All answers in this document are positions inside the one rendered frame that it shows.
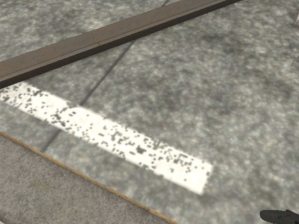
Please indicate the robot right hand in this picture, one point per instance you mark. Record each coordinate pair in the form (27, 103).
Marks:
(279, 216)

